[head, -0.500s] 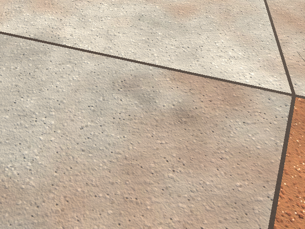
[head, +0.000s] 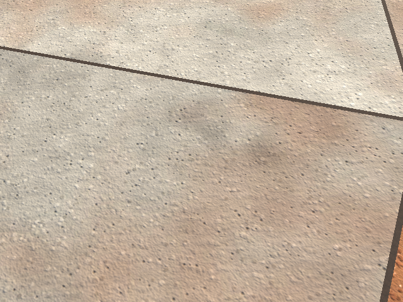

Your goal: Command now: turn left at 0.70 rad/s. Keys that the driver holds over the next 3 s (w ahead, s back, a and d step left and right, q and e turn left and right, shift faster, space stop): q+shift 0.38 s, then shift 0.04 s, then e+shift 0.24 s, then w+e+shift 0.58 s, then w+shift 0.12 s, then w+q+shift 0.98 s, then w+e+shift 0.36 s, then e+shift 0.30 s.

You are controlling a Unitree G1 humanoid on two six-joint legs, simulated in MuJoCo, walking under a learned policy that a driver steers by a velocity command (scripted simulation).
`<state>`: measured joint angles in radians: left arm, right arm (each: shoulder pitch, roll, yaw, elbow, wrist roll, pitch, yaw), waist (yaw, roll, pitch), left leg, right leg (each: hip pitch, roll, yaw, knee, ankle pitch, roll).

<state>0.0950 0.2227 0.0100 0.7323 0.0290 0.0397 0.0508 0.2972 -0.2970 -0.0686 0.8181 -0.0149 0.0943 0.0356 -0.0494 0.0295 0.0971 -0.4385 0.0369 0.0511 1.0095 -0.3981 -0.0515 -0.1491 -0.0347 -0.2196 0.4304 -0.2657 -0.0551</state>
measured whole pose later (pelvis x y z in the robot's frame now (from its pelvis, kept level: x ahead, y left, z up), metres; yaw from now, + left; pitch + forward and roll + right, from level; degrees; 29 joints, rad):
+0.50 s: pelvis +0.02 +0.04 +0.00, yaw +24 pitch +1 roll -1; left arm 0.17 0.31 0.05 0.70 0.02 0.06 0.01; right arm 0.21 -0.31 -0.07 0.67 -0.02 0.05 0.01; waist -0.01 -0.03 0.08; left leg -0.24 -0.12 -0.11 0.45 -0.21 0.09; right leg -0.51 -0.04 0.04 0.94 -0.35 0.06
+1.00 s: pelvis +0.13 +0.07 +0.00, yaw +6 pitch +4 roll +1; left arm 0.43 0.31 0.09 0.79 0.01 -0.01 -0.03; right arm 0.08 -0.32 -0.02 0.65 -0.02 -0.03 0.03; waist 0.09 0.01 -0.02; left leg -0.45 -0.02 -0.08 0.61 -0.29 -0.06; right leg -0.14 0.10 0.29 0.39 -0.30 -0.07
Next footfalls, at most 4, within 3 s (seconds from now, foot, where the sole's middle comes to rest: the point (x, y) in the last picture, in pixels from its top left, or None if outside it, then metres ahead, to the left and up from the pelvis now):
0.18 left None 0.03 0.12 -0.78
0.68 right None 0.12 -0.04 -0.78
1.06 left None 0.24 0.22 -0.78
1.50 right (232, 253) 0.61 -0.07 -0.78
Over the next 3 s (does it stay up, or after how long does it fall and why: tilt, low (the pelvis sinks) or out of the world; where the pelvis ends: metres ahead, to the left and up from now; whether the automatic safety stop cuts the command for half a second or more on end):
stays up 1.71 0.22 0.00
